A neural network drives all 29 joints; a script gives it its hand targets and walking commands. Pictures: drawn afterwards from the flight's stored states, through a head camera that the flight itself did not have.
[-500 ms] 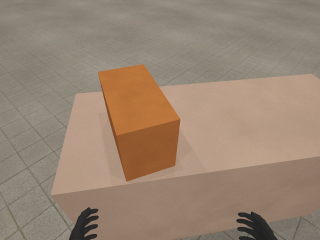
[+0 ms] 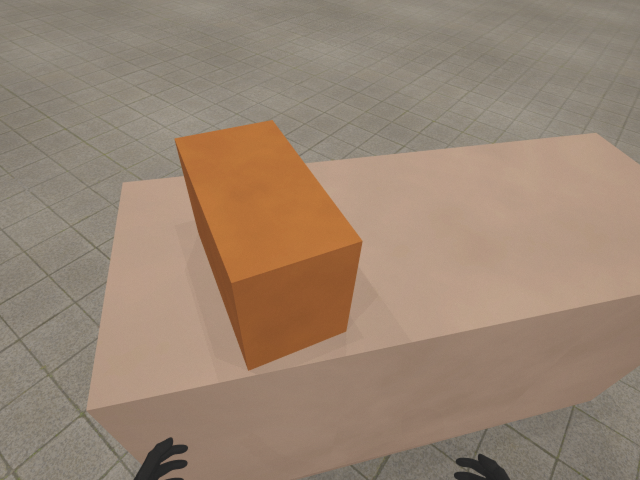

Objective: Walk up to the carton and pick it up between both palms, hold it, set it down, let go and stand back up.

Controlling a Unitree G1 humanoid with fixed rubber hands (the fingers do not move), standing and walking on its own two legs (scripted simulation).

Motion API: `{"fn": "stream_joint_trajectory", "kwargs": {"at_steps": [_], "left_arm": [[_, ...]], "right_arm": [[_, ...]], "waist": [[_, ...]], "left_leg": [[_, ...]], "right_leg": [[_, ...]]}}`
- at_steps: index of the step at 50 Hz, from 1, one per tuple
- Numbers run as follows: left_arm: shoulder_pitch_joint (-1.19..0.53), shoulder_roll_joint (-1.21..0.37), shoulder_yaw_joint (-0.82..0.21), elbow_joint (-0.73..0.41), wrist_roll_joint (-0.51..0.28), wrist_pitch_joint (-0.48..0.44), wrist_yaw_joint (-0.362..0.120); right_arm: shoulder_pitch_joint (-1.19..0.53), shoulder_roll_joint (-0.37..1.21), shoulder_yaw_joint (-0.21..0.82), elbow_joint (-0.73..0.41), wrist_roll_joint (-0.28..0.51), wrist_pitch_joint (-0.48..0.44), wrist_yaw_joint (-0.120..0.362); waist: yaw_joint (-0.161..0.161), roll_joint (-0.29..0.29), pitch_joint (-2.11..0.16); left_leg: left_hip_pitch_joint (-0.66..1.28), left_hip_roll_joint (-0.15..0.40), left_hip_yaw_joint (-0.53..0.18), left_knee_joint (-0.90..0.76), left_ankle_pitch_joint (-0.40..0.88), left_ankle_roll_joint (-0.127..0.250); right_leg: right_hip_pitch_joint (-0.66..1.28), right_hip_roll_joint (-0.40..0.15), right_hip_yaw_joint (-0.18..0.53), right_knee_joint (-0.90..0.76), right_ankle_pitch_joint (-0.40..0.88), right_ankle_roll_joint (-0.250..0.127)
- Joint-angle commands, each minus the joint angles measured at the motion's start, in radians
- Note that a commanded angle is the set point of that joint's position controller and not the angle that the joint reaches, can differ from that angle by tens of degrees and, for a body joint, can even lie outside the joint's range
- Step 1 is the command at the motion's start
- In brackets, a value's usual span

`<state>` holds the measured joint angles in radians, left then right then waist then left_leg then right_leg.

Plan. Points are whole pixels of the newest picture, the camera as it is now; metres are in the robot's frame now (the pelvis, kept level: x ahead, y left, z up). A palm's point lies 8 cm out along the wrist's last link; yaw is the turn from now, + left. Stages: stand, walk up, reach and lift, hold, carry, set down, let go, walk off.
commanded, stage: set down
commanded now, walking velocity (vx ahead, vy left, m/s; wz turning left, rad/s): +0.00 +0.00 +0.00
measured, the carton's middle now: (261, 236) +0.50 +0.10 +0.02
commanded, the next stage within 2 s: let go in 0.72 s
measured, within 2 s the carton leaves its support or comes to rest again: neither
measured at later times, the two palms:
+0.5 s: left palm out of the picture +0.13 +0.19 -0.10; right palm out of the picture +0.13 -0.23 -0.10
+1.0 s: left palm out of the picture +0.14 +0.19 -0.09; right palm out of the picture +0.14 -0.24 -0.08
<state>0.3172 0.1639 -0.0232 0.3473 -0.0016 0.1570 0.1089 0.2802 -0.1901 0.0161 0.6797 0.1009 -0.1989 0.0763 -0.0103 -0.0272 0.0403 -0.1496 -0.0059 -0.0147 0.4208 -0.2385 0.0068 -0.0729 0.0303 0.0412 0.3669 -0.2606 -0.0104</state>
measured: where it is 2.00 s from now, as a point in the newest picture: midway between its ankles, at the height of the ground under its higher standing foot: outside the picture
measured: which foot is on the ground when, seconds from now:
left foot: down 0.00-1.00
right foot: down 0.00-1.00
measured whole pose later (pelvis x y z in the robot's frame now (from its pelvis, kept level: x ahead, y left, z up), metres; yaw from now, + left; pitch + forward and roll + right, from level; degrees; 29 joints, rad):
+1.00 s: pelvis -0.02 -0.03 +0.00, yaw +0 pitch -5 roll +1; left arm 0.17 0.18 -0.01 0.52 0.05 0.16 -0.01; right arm 0.12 -0.16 0.02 0.81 -0.04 -0.21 -0.02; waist 0.01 -0.06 0.07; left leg -0.11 0.00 -0.02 0.39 -0.20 -0.03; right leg -0.08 0.03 0.01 0.45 -0.29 -0.05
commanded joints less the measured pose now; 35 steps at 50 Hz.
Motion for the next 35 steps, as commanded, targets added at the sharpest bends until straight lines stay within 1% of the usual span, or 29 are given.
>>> {"fn": "stream_joint_trajectory", "kwargs": {"at_steps": [1,2,3,4,5,6,7,8,9,10,12,13,14,15,16,17,18,19,20,21,22,24,25,27,28,29,32,33,35], "left_arm": [[-0.012,0.038,0.017,-0.196,0.002,-0.025,0.009],[0.018,0.019,0.007,-0.089,0.018,0.000,-0.005],[-0.017,0.024,0.006,-0.149,0.018,0.002,-0.004],[-0.029,0.016,0.006,-0.210,0.016,-0.013,0.013],[-0.014,0.017,0.003,-0.076,0.030,0.013,-0.005],[-0.028,0.016,0.003,-0.158,0.036,0.001,0.001],[-0.026,0.014,0.003,-0.102,0.039,0.012,-0.005],[-0.052,0.020,0.003,-0.150,0.035,0.005,-0.004],[-0.071,0.011,-0.004,-0.169,0.045,-0.003,-0.001],[-0.075,0.024,0.001,-0.127,0.046,0.002,-0.010],[-0.084,0.030,0.012,-0.107,0.059,0.002,-0.019],[-0.098,0.029,0.009,-0.130,0.054,-0.004,-0.017],[-0.090,0.032,0.013,-0.083,0.065,0.002,-0.025],[-0.106,0.033,0.019,-0.077,0.069,0.005,-0.032],[-0.126,0.041,0.021,-0.063,0.066,0.007,-0.039],[-0.122,0.048,0.022,-0.032,0.066,0.014,-0.050],[-0.161,0.055,0.028,-0.068,0.070,0.008,-0.051],[-0.178,0.055,0.035,-0.061,0.067,0.001,-0.051],[-0.174,0.067,0.040,-0.026,0.068,-0.002,-0.054],[-0.188,0.070,0.041,-0.048,0.063,-0.013,-0.054],[-0.197,0.074,0.042,-0.034,0.058,-0.019,-0.057],[-0.193,0.080,0.045,-0.026,0.051,-0.030,-0.060],[-0.177,0.087,0.050,-0.023,0.051,-0.032,-0.065],[-0.170,0.097,0.053,-0.017,0.038,-0.036,-0.074],[-0.165,0.089,0.055,-0.023,0.040,-0.040,-0.076],[-0.180,0.094,0.053,-0.023,0.042,-0.042,-0.079],[-0.171,0.108,0.064,0.017,0.039,-0.032,-0.094],[-0.168,0.106,0.065,0.018,0.042,-0.030,-0.099],[-0.174,0.106,0.069,0.006,0.046,-0.028,-0.105]], "right_arm": [[-0.095,-0.197,-0.047,-0.161,-0.010,-0.079,-0.010],[-0.056,-0.161,-0.032,-0.078,-0.040,-0.063,-0.019],[-0.089,-0.183,-0.047,-0.120,-0.043,-0.067,-0.018],[-0.109,-0.201,-0.052,-0.158,-0.028,-0.081,-0.008],[-0.081,-0.158,-0.025,-0.057,-0.056,-0.064,-0.017],[-0.103,-0.186,-0.042,-0.113,-0.047,-0.069,-0.012],[-0.097,-0.171,-0.039,-0.067,-0.060,-0.060,-0.019],[-0.113,-0.182,-0.047,-0.082,-0.056,-0.063,-0.017],[-0.129,-0.179,-0.041,-0.084,-0.046,-0.064,-0.015],[-0.125,-0.156,-0.034,-0.045,-0.056,-0.057,-0.018],[-0.142,-0.146,-0.031,-0.032,-0.062,-0.048,-0.023],[-0.153,-0.159,-0.039,-0.028,-0.062,-0.054,-0.022],[-0.148,-0.145,-0.029,0.005,-0.070,-0.047,-0.028],[-0.159,-0.137,-0.029,0.013,-0.079,-0.043,-0.032],[-0.165,-0.130,-0.031,0.040,-0.085,-0.041,-0.038],[-0.168,-0.114,-0.025,0.062,-0.098,-0.036,-0.045],[-0.202,-0.121,-0.027,0.050,-0.102,-0.041,-0.048],[-0.212,-0.101,-0.032,0.053,-0.100,-0.044,-0.049],[-0.222,-0.092,-0.022,0.059,-0.106,-0.045,-0.050],[-0.228,-0.100,-0.032,0.049,-0.109,-0.053,-0.051],[-0.237,-0.089,-0.035,0.060,-0.117,-0.056,-0.055],[-0.232,-0.081,-0.033,0.050,-0.123,-0.066,-0.063],[-0.223,-0.078,-0.029,0.042,-0.131,-0.072,-0.066],[-0.223,-0.080,-0.033,0.037,-0.131,-0.081,-0.075],[-0.219,-0.080,-0.034,0.036,-0.131,-0.088,-0.078],[-0.237,-0.076,-0.030,0.035,-0.133,-0.091,-0.080],[-0.230,-0.070,-0.021,0.011,-0.145,-0.096,-0.092],[-0.225,-0.072,-0.019,0.014,-0.142,-0.098,-0.095],[-0.224,-0.075,-0.016,0.005,-0.137,-0.098,-0.098]], "waist": [[0.020,0.024,-0.139],[0.002,0.006,-0.078],[0.006,0.005,-0.090],[0.023,0.022,-0.113],[0.009,0.003,-0.038],[0.023,0.024,-0.065],[0.016,0.032,-0.044],[0.013,0.032,-0.065],[0.020,0.050,-0.066],[0.008,0.058,-0.043],[0.020,0.054,-0.048],[0.021,0.065,-0.069],[0.020,0.066,-0.048],[0.015,0.066,-0.046],[0.000,0.065,-0.044],[0.001,0.065,-0.030],[0.003,0.073,-0.061],[0.010,0.076,-0.075],[0.013,0.064,-0.077],[0.006,0.057,-0.106],[0.008,0.053,-0.101],[0.023,0.032,-0.114],[0.031,0.011,-0.129],[0.017,0.003,-0.133],[0.019,-0.001,-0.145],[0.023,-0.002,-0.144],[0.022,-0.052,-0.133],[0.026,-0.055,-0.134],[0.022,-0.053,-0.110]], "left_leg": [[0.315,0.014,-0.012,0.006,0.540,-0.078],[0.310,0.017,-0.009,-0.003,0.521,-0.075],[0.321,0.024,-0.014,-0.003,0.527,-0.078],[0.317,0.033,-0.023,-0.003,0.557,-0.083],[0.299,0.032,-0.009,-0.020,0.520,-0.081],[0.314,0.046,-0.023,-0.016,0.530,-0.091],[0.313,0.035,-0.010,-0.023,0.501,-0.090],[0.323,0.038,-0.015,-0.026,0.509,-0.091],[0.321,0.038,-0.016,-0.030,0.512,-0.096],[0.309,0.032,-0.007,-0.034,0.477,-0.099],[0.287,0.024,0.012,-0.043,0.446,-0.093],[0.287,0.022,0.013,-0.044,0.436,-0.091],[0.274,0.016,0.023,-0.051,0.411,-0.091],[0.272,0.007,0.033,-0.056,0.384,-0.086],[0.274,-0.009,0.041,-0.044,0.363,-0.074],[0.264,-0.009,0.042,-0.043,0.339,-0.070],[0.261,-0.016,0.051,-0.042,0.326,-0.070],[0.260,-0.026,0.064,-0.042,0.300,-0.062],[0.260,-0.025,0.068,-0.044,0.285,-0.061],[0.265,-0.031,0.073,-0.035,0.274,-0.053],[0.246,-0.033,0.078,-0.038,0.258,-0.051],[0.231,-0.042,0.082,-0.036,0.268,-0.046],[0.238,-0.048,0.086,-0.031,0.268,-0.040],[0.230,-0.055,0.086,-0.028,0.283,-0.037],[0.226,-0.054,0.084,-0.024,0.297,-0.038],[0.229,-0.058,0.089,-0.023,0.293,-0.038],[0.232,-0.065,0.091,-0.024,0.281,-0.021],[0.229,-0.067,0.091,-0.026,0.278,-0.021],[0.225,-0.065,0.089,-0.031,0.279,-0.024]], "right_leg": [[-0.211,0.046,-0.106,-0.077,0.301,-0.042],[-0.228,0.044,-0.096,-0.095,0.265,-0.043],[-0.236,0.049,-0.101,-0.091,0.246,-0.046],[-0.243,0.057,-0.109,-0.087,0.239,-0.052],[-0.247,0.046,-0.098,-0.099,0.213,-0.051],[-0.261,0.051,-0.105,-0.095,0.190,-0.052],[-0.249,0.045,-0.092,-0.108,0.184,-0.052],[-0.251,0.048,-0.100,-0.104,0.186,-0.050],[-0.253,0.047,-0.099,-0.105,0.179,-0.055],[-0.249,0.041,-0.091,-0.104,0.166,-0.056],[-0.227,0.031,-0.088,-0.103,0.163,-0.050],[-0.215,0.031,-0.090,-0.095,0.178,-0.047],[-0.206,0.026,-0.082,-0.090,0.168,-0.043],[-0.196,0.020,-0.079,-0.096,0.176,-0.040],[-0.204,0.021,-0.078,-0.096,0.199,-0.038],[-0.204,0.015,-0.075,-0.088,0.200,-0.034],[-0.189,0.011,-0.079,-0.080,0.196,-0.031],[-0.188,0.010,-0.074,-0.074,0.184,-0.026],[-0.190,0.012,-0.074,-0.068,0.182,-0.021],[-0.180,0.011,-0.071,-0.061,0.185,-0.017],[-0.175,0.009,-0.071,-0.061,0.179,-0.013],[-0.162,0.004,-0.075,-0.042,0.207,0.000],[-0.159,-0.001,-0.072,-0.036,0.228,0.009],[-0.144,-0.002,-0.076,-0.029,0.279,0.021],[-0.141,0.004,-0.078,-0.021,0.286,0.017],[-0.140,-0.004,-0.080,-0.017,0.287,0.022],[-0.137,-0.009,-0.073,-0.026,0.298,0.037],[-0.131,-0.012,-0.073,-0.023,0.312,0.038],[-0.138,-0.016,-0.070,-0.029,0.325,0.042]]}}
